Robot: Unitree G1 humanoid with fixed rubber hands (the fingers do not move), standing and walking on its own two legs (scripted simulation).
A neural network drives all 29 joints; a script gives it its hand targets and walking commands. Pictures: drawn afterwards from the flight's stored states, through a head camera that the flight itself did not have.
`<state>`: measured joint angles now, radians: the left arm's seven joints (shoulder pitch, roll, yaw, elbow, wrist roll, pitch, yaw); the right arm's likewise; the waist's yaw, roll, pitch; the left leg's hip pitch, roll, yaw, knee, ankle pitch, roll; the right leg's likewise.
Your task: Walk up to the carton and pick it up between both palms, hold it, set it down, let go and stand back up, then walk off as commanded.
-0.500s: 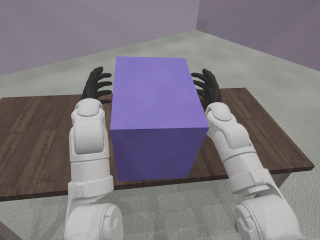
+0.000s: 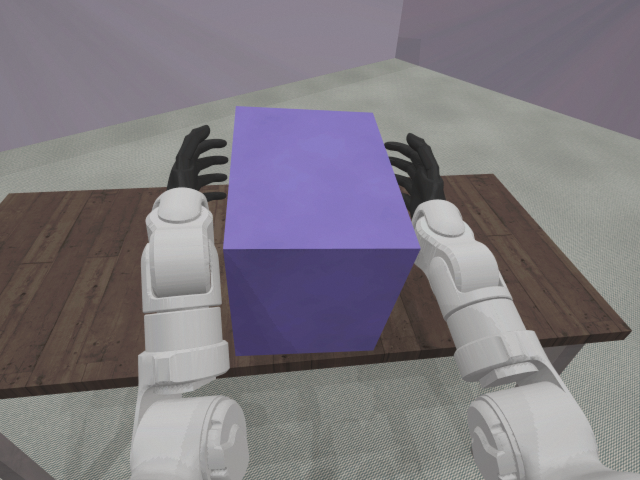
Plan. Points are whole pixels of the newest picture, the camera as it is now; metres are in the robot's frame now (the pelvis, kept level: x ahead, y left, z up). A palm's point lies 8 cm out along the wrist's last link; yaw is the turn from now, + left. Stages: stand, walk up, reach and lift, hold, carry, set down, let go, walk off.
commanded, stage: hold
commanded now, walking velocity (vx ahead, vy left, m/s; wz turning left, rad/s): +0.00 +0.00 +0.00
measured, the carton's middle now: (306, 231) +0.39 +0.01 +0.16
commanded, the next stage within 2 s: set down in 0.16 s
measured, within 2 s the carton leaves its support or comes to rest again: neither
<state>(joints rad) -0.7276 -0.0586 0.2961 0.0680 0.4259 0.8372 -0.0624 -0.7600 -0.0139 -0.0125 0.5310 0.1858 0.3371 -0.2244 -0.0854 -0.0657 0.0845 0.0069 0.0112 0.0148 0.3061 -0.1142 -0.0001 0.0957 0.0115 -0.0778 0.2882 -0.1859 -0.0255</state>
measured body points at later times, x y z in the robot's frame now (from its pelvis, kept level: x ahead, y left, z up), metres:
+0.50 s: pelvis +0.01 +0.00 +0.00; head -0.04 +0.02 +0.45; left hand +0.39 +0.15 +0.24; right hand +0.40 -0.13 +0.22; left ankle +0.05 +0.12 -0.75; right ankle +0.00 -0.10 -0.75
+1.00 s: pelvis +0.03 -0.02 +0.00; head +0.01 +0.00 +0.45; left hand +0.40 +0.14 +0.16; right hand +0.42 -0.13 +0.17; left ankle +0.05 +0.12 -0.75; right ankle +0.00 -0.10 -0.75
